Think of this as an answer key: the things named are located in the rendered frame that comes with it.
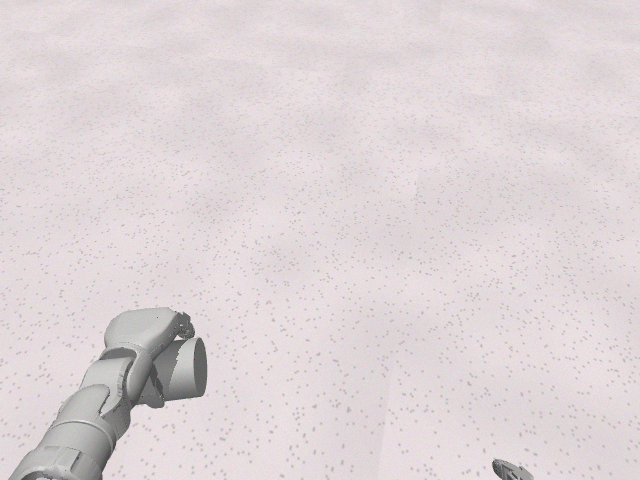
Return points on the right robot hand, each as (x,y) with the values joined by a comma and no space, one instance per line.
(508,471)

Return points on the left robot arm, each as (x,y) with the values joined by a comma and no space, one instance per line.
(82,438)

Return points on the can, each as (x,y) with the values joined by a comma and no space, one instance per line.
(182,370)

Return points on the left robot hand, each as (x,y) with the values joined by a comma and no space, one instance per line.
(153,329)

